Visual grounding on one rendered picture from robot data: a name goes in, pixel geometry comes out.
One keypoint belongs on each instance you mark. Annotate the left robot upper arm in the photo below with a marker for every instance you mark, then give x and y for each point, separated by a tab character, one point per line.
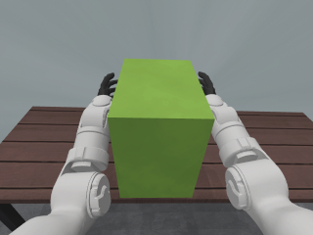
78	199

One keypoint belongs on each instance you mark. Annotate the robot right forearm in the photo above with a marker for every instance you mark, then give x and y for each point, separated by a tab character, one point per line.
234	143

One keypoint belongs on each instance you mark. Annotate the robot left forearm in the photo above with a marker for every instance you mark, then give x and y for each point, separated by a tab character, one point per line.
90	149

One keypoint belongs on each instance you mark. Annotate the carton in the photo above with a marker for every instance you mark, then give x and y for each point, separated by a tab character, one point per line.
160	124

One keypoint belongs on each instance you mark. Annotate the table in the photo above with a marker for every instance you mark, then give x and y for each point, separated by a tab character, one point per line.
34	153

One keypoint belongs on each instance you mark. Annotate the right robot hand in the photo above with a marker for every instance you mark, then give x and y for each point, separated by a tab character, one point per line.
207	85

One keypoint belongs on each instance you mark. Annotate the right robot upper arm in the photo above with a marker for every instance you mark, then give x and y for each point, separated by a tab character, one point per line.
258	188

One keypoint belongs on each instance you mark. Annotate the left robot hand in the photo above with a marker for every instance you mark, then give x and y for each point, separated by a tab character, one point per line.
106	84

